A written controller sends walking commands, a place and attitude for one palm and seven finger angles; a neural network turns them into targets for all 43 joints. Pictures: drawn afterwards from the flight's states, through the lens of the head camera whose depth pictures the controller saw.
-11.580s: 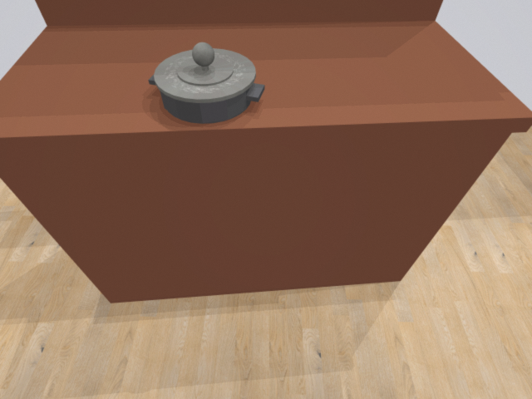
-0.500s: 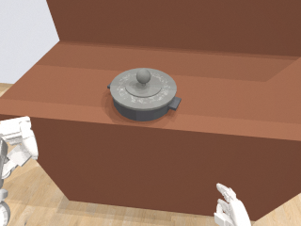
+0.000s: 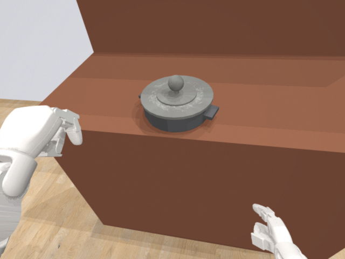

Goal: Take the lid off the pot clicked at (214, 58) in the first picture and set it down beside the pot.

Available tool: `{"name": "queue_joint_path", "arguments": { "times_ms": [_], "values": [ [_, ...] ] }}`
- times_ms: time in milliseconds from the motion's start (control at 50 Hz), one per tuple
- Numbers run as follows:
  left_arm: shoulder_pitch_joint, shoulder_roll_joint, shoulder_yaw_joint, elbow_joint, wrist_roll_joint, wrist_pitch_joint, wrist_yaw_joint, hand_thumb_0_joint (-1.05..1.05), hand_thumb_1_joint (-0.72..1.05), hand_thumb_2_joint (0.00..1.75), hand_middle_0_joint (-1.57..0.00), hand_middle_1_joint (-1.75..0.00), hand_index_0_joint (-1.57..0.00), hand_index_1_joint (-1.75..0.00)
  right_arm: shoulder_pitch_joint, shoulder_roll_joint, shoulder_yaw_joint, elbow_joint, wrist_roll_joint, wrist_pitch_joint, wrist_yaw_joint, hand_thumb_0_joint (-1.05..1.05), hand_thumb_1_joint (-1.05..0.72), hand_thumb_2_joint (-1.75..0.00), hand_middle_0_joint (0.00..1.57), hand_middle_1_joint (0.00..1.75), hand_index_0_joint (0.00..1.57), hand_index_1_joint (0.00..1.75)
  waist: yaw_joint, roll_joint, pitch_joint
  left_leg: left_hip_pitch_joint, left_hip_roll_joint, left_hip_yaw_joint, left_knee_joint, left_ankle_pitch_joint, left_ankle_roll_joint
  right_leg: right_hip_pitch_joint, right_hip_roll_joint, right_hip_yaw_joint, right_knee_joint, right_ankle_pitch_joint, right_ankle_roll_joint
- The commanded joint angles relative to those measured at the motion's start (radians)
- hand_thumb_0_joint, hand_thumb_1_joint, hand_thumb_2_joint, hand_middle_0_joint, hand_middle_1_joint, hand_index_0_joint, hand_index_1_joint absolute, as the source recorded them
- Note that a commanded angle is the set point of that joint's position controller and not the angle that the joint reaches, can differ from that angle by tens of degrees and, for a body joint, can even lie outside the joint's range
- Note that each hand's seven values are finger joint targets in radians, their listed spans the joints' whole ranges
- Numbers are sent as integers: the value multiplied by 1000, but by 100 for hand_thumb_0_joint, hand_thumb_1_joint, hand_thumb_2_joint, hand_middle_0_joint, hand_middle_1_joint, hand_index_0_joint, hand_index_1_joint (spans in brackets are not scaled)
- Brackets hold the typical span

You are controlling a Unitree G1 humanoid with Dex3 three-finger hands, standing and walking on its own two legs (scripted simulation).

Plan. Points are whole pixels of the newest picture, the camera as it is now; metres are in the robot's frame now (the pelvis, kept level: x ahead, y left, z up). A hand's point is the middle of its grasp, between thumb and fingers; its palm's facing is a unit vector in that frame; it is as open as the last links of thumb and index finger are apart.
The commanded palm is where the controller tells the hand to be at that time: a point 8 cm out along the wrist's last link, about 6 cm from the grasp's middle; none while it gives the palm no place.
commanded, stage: reach forward and open the fingers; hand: left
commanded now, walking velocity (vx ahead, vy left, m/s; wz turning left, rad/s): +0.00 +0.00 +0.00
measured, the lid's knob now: (175, 83) +0.52 +0.08 +0.17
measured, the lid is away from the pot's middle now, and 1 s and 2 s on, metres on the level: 0.00 0.00 0.00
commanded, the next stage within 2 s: move the open hand above the knob in 0.62 s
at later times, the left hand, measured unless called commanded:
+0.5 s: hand (61, 124) +0.27 +0.26 +0.22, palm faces -0.06 -0.04 -1.00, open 9.3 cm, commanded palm +0.24 +0.25 +0.30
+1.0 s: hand (89, 102) +0.32 +0.22 +0.24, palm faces -0.03 -0.01 -1.00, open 10.0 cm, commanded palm +0.29 +0.21 +0.32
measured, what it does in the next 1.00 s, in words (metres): stands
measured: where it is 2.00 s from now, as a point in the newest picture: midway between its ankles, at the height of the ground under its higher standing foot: outside the picture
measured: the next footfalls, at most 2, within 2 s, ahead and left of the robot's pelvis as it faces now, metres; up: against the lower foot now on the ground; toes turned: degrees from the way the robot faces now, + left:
none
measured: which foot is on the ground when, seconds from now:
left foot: down 0.00-1.00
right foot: down 0.00-1.00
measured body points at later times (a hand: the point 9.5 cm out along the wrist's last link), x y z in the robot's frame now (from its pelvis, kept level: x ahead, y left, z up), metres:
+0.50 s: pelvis -0.03 +0.01 +0.01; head -0.04 -0.03 +0.45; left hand +0.27 +0.26 +0.28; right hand +0.19 -0.21 -0.08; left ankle +0.08 +0.10 -0.74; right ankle +0.00 -0.14 -0.74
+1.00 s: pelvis -0.02 +0.01 +0.01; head -0.04 -0.02 +0.45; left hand +0.32 +0.22 +0.29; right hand +0.20 -0.19 -0.07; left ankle +0.08 +0.10 -0.74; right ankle +0.00 -0.14 -0.74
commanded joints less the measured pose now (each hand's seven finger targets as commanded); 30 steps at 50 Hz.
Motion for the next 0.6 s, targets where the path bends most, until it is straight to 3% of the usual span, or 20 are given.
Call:
{"name": "queue_joint_path", "arguments": {
  "times_ms": [0, 20, 60, 100, 120, 160, 200, 220, 280, 300, 320, 360, 400, 420, 440, 500, 520, 560, 580],
  "values": [
    [-313, 374, 208, -100, 47, 3, -55, 0, 14, 142, -112, -61, -112, -61, -213, -103, -34, -185, 1, -70, -17, 0, -90, -90, 20, 30, 20, 30, 5, -17, -152, 121, -14, 28, -107, 41, -1, -36, 63, -29, -123, 48, -39],
    [-392, 359, 176, -13, 46, 0, -80, 0, 10, 145, -111, -58, -111, -58, -200, -113, -33, -158, 1, -65, -19, 0, -90, -90, 20, 30, 20, 30, -16, -29, -121, 107, -18, 39, -115, 20, 0, -56, 51, -39, -138, 27, -35],
    [-434, 368, 161, 30, 45, -12, -120, 0, 2, 149, -109, -51, -109, -51, -189, -113, -35, -154, 3, -62, -22, 0, -90, -90, 20, 30, 20, 30, -12, -29, -106, 114, -17, 42, -132, 2, -1, -58, 58, -42, -151, 13, -31],
    [-393, 334, 134, -18, 41, -6, -162, 0, -5, 153, -107, -44, -107, -44, -217, -98, -35, -186, 10, -76, -14, 0, -90, -90, 20, 30, 20, 30, -1, 10, -179, 149, -23, 37, -127, 51, 3, -26, 68, -30, -152, 57, -38],
    [-447, 329, 114, -22, 29, -15, -185, 0, -9, 155, -105, -40, -105, -40, -192, -108, -38, -174, 8, -78, -14, 0, -90, -90, 20, 30, 20, 30, -13, 1, -209, 162, -30, 46, -129, 56, 6, -19, 53, -42, -153, 63, -34],
    [-466, 287, 61, -27, 13, -24, -219, 0, -17, 159, -103, -33, -103, -33, -197, -102, -37, -179, 11, -89, -17, 0, -90, -90, 20, 30, 20, 30, -16, -11, -189, 175, -29, 50, -137, 38, 8, -39, 62, -51, -162, 51, -27],
    [-446, 315, 89, -1, 29, -14, -241, 0, -24, 164, -100, -26, -100, -26, -202, -102, -38, -189, 15, -105, -17, 0, -90, -90, 20, 30, 20, 30, -15, -18, -190, 173, -26, 43, -145, 24, 10, -46, 75, -43, -177, 32, -30],
    [-540, 355, 107, 42, 30, -22, -254, 0, -28, 166, -99, -22, -99, -22, -174, -118, -39, -167, 10, -100, -23, 0, -90, -90, 20, 30, 20, 30, -26, -56, -186, 169, -33, 46, -152, 3, 14, -52, 59, -49, -186, 8, -28],
    [-674, 445, 150, 86, 47, -45, -266, 0, -39, 172, -95, -12, -95, -12, -184, -121, -39, -166, 4, -105, -40, 0, -90, -90, 20, 30, 20, 30, -14, -52, -174, 166, -34, 46, -161, -27, 16, -60, 60, -43, -192, -40, -26],
    [-670, 435, 144, 88, 57, -32, -269, 0, -42, 174, -93, -8, -93, -8, -197, -116, -37, -177, 10, -108, -36, 0, -90, -90, 20, 30, 20, 30, -17, -17, -190, 178, -30, 42, -164, -20, 15, -57, 73, -35, -199, -37, -31],
    [-760, 412, 111, 119, 50, -42, -277, 0, -42, 174, -93, -8, -93, -8, -173, -121, -42, -159, 8, -108, -38, 0, -90, -90, 20, 30, 20, 30, -30, -17, -202, 183, -39, 39, -171, -34, 17, -54, 58, -39, -201, -47, -32],
    [-735, 338, 49, 147, 26, -48, -290, 0, -42, 174, -92, -8, -92, -8, -175, -110, -46, -160, 11, -116, -37, 0, -90, -90, 20, 30, 20, 30, -26, -4, -165, 182, -32, 32, -189, -79, 14, -72, 67, -46, -198, -59, -28],
    [-645, 280, 24, 131, 26, -31, -308, 0, -42, 174, -91, -8, -91, -8, -181, -104, -47, -180, 20, -129, -23, 0, -90, -90, 20, 30, 20, 30, -20, -4, -207, 195, -30, 26, -189, -54, 13, -53, 81, -41, -191, -20, -35],
    [-698, 284, 13, 118, 21, -35, -319, 0, -42, 174, -91, -8, -91, -8, -153, -115, -52, -165, 17, -128, -23, 0, -90, -90, 20, 30, 20, 30, -27, -27, -227, 203, -37, 29, -196, -62, 17, -42, 64, -44, -192, -19, -33],
    [-697, 274, -5, 119, 20, -37, -322, 0, -42, 174, -90, -8, -90, -8, -166, -107, -50, -167, 17, -128, -24, 0, -90, -90, 20, 30, 20, 30, -23, -32, -192, 197, -31, 33, -202, -82, 16, -55, 70, -48, -189, -34, -31],
    [-722, 345, 59, 165, 64, -23, -309, 0, -42, 174, -89, -8, -89, -8, -173, -116, -47, -170, 18, -128, -22, 0, -90, -90, 20, 30, 20, 30, -23, -52, -165, 165, -20, 23, -217, -132, 12, -75, 84, -46, -194, -73, -34],
    [-859, 374, 61, 171, 69, -32, -309, 0, -42, 174, -89, -8, -89, -8, -163, -128, -52, -154, 16, -125, -23, 0, -90, -90, 20, 30, 20, 30, -31, -52, -192, 169, -30, 22, -221, -141, 14, -62, 67, -44, -193, -88, -38],
    [-922, 407, 76, 151, 71, -45, -295, 0, -41, 174, -89, -8, -89, -8, -176, -118, -51, -164, 13, -128, -30, 0, -90, -90, 20, 30, 20, 30, -17, -9, -211, 179, -25, 20, -220, -145, 12, -56, 72, -43, -175, -97, -40],
    [-954, 390, 57, 151, 72, -46, -292, 0, -41, 174, -88, -8, -88, -8, -182, -111, -48, -165, 13, -132, -31, 0, -90, -90, 20, 30, 20, 30, -18, 6, -216, 180, -26, 12, -225, -153, 11, -58, 71, -42, -169, -97, -42]
  ]
}}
